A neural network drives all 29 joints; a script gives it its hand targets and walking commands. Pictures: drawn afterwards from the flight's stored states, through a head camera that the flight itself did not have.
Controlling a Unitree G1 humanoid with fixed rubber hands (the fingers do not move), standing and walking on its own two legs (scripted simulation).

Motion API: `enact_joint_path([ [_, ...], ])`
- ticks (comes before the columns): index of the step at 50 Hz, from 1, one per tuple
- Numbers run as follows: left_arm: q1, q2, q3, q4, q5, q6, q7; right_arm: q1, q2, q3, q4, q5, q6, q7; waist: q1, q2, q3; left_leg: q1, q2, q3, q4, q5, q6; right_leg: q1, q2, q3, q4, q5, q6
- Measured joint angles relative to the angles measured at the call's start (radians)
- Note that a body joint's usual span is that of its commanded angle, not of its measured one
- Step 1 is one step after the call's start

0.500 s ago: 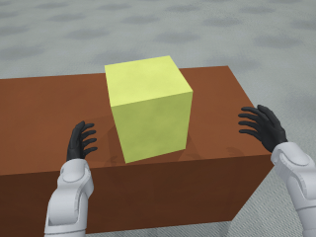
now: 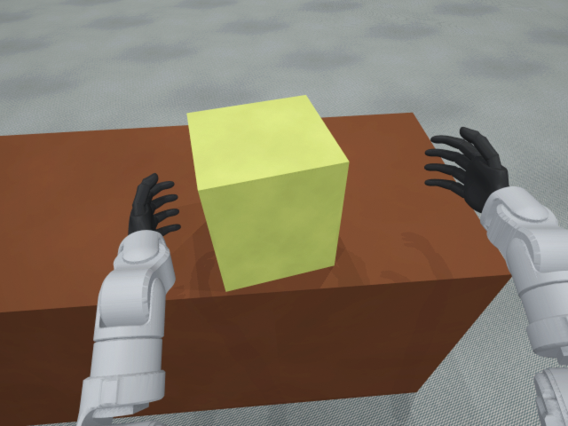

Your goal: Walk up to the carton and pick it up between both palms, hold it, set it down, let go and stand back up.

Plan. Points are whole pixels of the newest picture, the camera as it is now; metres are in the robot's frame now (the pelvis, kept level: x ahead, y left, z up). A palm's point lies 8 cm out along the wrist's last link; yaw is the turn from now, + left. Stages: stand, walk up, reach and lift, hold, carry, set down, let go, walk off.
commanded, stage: reach and lift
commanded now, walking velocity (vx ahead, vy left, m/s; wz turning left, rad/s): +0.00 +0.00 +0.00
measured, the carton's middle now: (265, 194) +0.51 +0.05 +0.05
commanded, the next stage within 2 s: none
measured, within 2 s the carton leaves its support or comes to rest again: neither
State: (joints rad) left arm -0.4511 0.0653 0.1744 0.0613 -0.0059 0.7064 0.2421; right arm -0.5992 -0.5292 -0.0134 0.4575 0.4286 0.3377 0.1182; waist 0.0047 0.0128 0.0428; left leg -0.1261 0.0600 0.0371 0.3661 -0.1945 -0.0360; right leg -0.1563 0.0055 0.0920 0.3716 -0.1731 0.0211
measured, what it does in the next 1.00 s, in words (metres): stands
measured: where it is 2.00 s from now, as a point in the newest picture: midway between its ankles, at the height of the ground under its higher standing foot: outside the picture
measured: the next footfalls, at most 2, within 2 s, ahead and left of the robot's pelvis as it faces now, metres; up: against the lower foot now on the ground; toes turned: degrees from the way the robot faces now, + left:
none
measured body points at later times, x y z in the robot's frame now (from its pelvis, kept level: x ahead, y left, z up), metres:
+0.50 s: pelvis +0.00 +0.00 +0.00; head +0.02 -0.01 +0.45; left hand +0.41 +0.21 +0.16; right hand +0.46 -0.22 +0.21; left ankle +0.00 +0.14 -0.75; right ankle +0.02 -0.14 -0.75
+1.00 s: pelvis +0.02 +0.00 +0.00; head +0.06 -0.01 +0.45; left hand +0.46 +0.22 +0.18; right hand +0.52 -0.19 +0.24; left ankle +0.00 +0.14 -0.75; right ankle +0.02 -0.14 -0.75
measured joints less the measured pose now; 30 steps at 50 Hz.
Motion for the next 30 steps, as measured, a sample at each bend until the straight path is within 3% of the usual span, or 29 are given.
enact_joint_path([
  [14,-0.150,0.041,0.025,0.121,-0.012,0.000,-0.007,-0.178,-0.022,0.042,0.159,0.025,0.002,0.000,0.025,0.000,-0.016,-0.027,0.000,0.000,0.000,0.001,0.000,-0.027,0.000,0.000,0.000,0.001,0.000],
  [25,-0.344,0.086,0.011,0.411,-0.061,-0.073,0.010,-0.360,-0.011,0.061,0.349,0.027,0.004,0.004,0.055,0.000,-0.069,-0.107,0.000,-0.001,0.000,0.013,0.000,-0.106,0.000,0.000,0.000,0.013,0.000],
  [30,-0.413,0.088,-0.006,0.472,-0.070,-0.099,0.024,-0.433,-0.016,0.063,0.431,0.027,0.002,0.010,0.069,0.002,-0.096,-0.148,0.000,-0.001,0.000,0.015,-0.001,-0.148,0.000,0.000,0.000,0.015,0.000],
])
